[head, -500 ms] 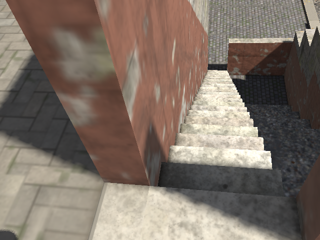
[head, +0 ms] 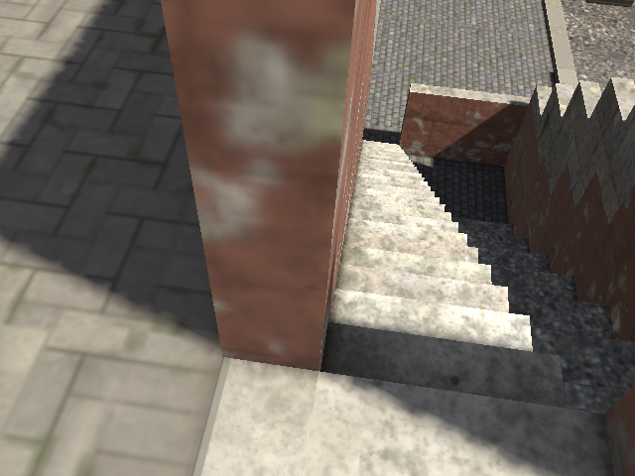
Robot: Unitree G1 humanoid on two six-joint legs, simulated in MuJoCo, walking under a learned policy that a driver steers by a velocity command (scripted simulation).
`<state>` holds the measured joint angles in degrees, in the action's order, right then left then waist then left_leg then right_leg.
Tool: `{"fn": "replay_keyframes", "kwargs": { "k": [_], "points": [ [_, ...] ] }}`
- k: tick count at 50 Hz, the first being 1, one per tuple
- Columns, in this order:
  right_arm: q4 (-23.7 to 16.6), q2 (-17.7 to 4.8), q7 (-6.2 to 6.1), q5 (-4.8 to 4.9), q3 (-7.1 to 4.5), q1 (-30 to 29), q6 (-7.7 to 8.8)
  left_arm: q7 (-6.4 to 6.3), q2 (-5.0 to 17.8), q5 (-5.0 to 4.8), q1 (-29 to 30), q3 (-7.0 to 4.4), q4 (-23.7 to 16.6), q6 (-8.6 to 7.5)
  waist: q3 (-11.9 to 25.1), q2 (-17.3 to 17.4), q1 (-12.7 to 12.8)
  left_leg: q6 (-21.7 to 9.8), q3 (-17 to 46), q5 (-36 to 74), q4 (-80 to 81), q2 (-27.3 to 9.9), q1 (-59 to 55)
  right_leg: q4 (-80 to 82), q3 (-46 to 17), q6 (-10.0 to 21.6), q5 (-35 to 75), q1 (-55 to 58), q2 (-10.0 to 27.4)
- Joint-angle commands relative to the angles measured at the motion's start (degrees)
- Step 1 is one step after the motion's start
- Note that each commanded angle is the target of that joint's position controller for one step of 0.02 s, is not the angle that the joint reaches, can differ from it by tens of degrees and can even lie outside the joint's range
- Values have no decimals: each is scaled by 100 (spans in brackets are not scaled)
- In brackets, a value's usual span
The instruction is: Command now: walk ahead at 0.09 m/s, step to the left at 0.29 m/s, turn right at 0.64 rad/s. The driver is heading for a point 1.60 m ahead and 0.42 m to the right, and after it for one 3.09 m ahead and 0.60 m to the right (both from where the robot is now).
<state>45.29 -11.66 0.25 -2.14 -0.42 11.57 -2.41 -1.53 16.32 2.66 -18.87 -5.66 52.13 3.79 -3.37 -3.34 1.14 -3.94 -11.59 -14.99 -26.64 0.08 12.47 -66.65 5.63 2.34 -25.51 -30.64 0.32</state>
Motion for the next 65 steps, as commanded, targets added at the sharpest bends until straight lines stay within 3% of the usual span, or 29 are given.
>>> {"fn": "replay_keyframes", "kwargs": {
  "k": [1, 8, 14, 15, 16, 17, 18, 20, 22, 23, 24, 25, 26, 27, 28, 30, 32, 37, 40, 42, 44, 45, 46, 47, 49, 52, 58, 62, 65],
  "points": [
    [-401, -508, -215, 16, -119, -293, 149, 79, 338, 10, 98, -32, -458, 50, 101, 991, -55, -1021, 1051, 1176, 1127, -1769, -314, 1, -113, 52, 32, -415, 303],
    [-132, -926, -415, 42, -263, 394, 176, 368, 54, -124, 770, 128, -1107, 113, 421, 338, -199, -605, 476, 4268, 510, -2099, -1184, 1345, 70, 311, -149, 127, 350],
    [-426, -1413, -197, 418, -495, -94, 261, 334, 475, -276, -103, -37, -1192, 362, 807, 686, 436, 555, -381, 6411, -1273, -1911, -253, 3102, 303, 791, -361, 2329, -16],
    [-477, -1522, -122, 427, -567, -134, 248, 234, 583, -304, -262, -84, -1178, 366, 861, -59, 700, 764, -441, 5260, -2256, -1762, 349, 3971, -132, 1024, 587, 2894, 138],
    [-909, -1407, 14, 503, -593, -483, 227, 74, 1273, -408, -169, -273, -1228, 402, 618, -1710, 740, 1250, -553, 919, -4300, -588, 2416, 4803, -2815, 2055, 1417, 3379, 1603],
    [-1176, -1198, 42, 218, -508, -760, 192, 25, 1382, -376, 561, -294, -1426, 330, 573, -1126, 278, 1059, 1347, -2096, -4926, -352, 2221, 4946, -3610, 2290, 2544, 2246, 2001],
    [-1052, -1068, 25, 155, -467, -180, 162, 51, 1382, -307, 1320, -290, -1722, 228, 376, -587, -172, 843, 1755, -1869, -4531, -631, 1600, 4890, -2882, 1941, 1610, 1288, 1817],
    [-950, -1061, -34, 97, -462, 61, 257, 57, 1087, -213, 2143, -158, -1885, 206, -428, -103, -634, 711, 1090, -1250, -2639, -410, 1406, 5074, -1990, 1089, 508, 670, 780],
    [-621, -878, -231, 89, -392, 351, 203, 199, 874, -88, 1932, -120, -1891, 128, -25, -103, -322, 683, 486, -794, -1448, 45, 607, 4483, -1557, 1090, 1981, 1006, 284],
    [-584, -851, -331, 98, -368, 623, 161, 288, 948, -128, 1812, -147, -1907, 92, 286, -57, -464, 700, 425, -375, -893, 129, 78, 3934, -1513, 978, 2830, 1076, 125],
    [-350, -917, -425, 68, -411, 1453, 191, 344, 901, -183, 2060, -114, -2010, 42, 607, 197, -928, 724, 431, 394, 194, -17, -961, 3274, -1397, 668, 2587, 604, -175],
    [-268, -1543, -523, -30, -543, 1919, 274, 374, 527, -85, 1946, -16, -2164, -38, 601, 1466, -1047, 456, 2011, 72, 1087, -1527, -2079, 2158, -1111, 278, 776, -753, -808],
    [-486, -2189, -648, -4, -587, 1497, 238, 425, 463, 152, 1317, 7, -2214, -23, 837, 2464, -508, -275, 4222, 889, 1428, -3784, -1716, 839, -912, -125, -1242, -1420, -759],
    [-564, -2059, -741, -81, -543, 1353, 180, 615, 1040, 225, 1697, -107, -2261, 33, 882, 1883, -669, -741, 4370, 1266, 1642, -3766, -1147, -187, -1371, -157, -908, -1245, -404],
    [-463, -1817, -779, -30, -475, 1144, 175, 695, 986, 151, 1766, -117, -2194, 89, 443, 1233, -393, -634, 3542, 1295, 1440, -3481, -873, -628, -1494, -193, -306, -1301, -216],
    [-329, -1642, -698, 67, -495, 772, 243, 819, 838, 54, 1346, -94, -1991, 129, 439, 1172, -5, -49, 1797, 2098, 861, -2475, -1003, -1183, -1288, -322, 403, -1240, -8],
    [-96, -1619, -611, 48, -558, 1171, 264, 860, 790, -18, 1154, -83, -1864, 154, 585, 1259, -98, 4, 1304, 3025, 485, -2063, -720, -1582, -1375, -437, 640, -877, -326],
    [111, -1983, -507, 3, -771, 1321, 286, 772, 459, 10, 1781, 42, -2019, 146, 195, 1478, -290, -220, 1440, 1713, 813, -2160, -332, -685, -1600, -574, 834, -868, -562],
    [125, -2084, -430, -79, -865, 893, 240, 778, 175, -87, 1597, 223, -1923, 130, 82, 2312, -150, 7, 1293, 749, 1243, -1759, 442, 1849, -564, -540, 555, 651, -8],
    [127, -2064, -383, -145, -895, 931, 181, 656, 181, -89, 1357, 217, -1704, 126, -65, 2655, -279, 76, 1485, 344, 1358, -1731, 1000, 2864, -242, -342, 186, 1721, -124],
    [70, -1763, -295, -17, -804, 945, 116, 499, 272, -77, 444, 140, -1235, 51, 31, 2003, 59, 108, 1666, 337, 721, -1559, 1261, 4300, -206, -49, 745, 2704, -232],
    [100, -1386, -182, -35, -705, 1271, 125, 430, 521, -45, -82, 63, -939, -44, 351, 898, 159, 201, 1393, -504, -457, -990, 1579, 4865, -702, -39, 600, 3427, 160],
    [79, -524, -120, -174, -506, 1496, 58, 431, 756, -140, -171, 156, -946, -151, 373, -470, -26, 115, 1316, -2543, -2063, -208, 2182, 4799, -1616, -58, 557, 3229, 1426],
    [-375, -642, -194, -19, -510, 1114, -94, 355, 1749, -137, 135, -63, -1183, -233, 400, -2113, 127, 55, 1365, -2454, -2756, 241, 2742, 5732, -2551, 424, -52, 2006, 2086],
    [-244, -1263, -113, 145, -692, 881, -115, 205, 763, -100, 931, 216, -1150, -315, -165, -1379, -349, -106, 1583, -1520, -3607, -65, 2527, 5734, -1763, 336, 23, 1560, 1477],
    [27, -1200, -37, -5, -728, 1218, -67, -46, 239, -111, 1323, 374, -1357, -495, 339, -677, -717, 201, 1241, -857, -4220, -155, 2256, 5065, -716, 566, 3630, 2320, 1319],
    [-563, -1016, 313, 41, -594, 2, -368, -276, 340, -127, 613, 312, -1305, -572, 339, -332, -223, 490, 1240, -611, -3661, -252, 2522, 4879, -599, 919, 4361, 3199, 2061],
    [-837, -930, 457, 56, -501, -586, -439, -219, 631, -137, 172, 202, -1294, -520, 354, -177, 145, 481, 1121, -776, -2921, -274, 2508, 4678, -465, 911, 4993, 3769, 2438],
    [-976, -927, 541, 252, -482, -916, -407, -69, 878, -54, 102, 73, -1313, -437, 392, -165, 236, 484, 856, -720, -2610, -270, 2127, 4385, 15, 778, 5459, 3633, 2361]
  ]
}}
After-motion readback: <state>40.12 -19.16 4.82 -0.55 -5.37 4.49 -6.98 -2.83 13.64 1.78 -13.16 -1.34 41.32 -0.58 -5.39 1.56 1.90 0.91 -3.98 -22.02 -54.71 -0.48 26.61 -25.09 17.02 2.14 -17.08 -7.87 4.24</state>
